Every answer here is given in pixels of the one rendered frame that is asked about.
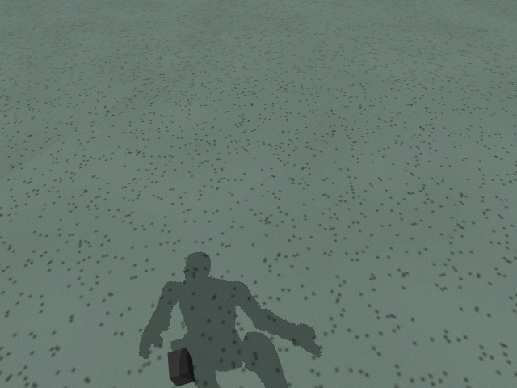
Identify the carton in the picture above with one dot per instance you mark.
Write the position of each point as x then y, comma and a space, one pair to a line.
181, 369

